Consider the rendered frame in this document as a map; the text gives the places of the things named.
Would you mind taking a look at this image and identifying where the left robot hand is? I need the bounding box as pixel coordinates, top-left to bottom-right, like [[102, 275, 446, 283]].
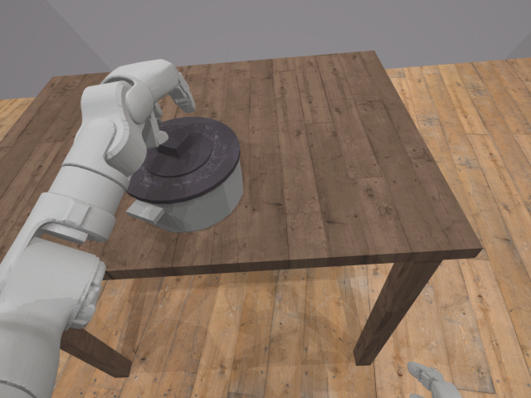
[[105, 59, 196, 148]]

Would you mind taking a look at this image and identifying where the left robot upper arm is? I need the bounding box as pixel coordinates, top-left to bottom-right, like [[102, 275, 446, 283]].
[[0, 237, 106, 398]]

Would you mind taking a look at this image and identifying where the knob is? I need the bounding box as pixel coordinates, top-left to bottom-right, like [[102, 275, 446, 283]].
[[157, 129, 192, 158]]

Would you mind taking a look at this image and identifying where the robot left forearm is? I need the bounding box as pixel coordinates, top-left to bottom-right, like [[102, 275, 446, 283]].
[[0, 73, 153, 294]]

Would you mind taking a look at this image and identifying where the right robot hand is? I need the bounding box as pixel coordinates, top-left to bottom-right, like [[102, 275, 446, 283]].
[[407, 362, 462, 398]]

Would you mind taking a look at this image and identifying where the lid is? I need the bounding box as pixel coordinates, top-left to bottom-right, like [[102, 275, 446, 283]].
[[126, 117, 241, 204]]

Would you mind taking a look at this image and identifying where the table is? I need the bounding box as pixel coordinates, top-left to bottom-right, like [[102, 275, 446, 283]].
[[0, 51, 483, 378]]

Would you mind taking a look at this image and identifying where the pot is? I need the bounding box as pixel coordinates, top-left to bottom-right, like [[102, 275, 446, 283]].
[[126, 126, 244, 233]]

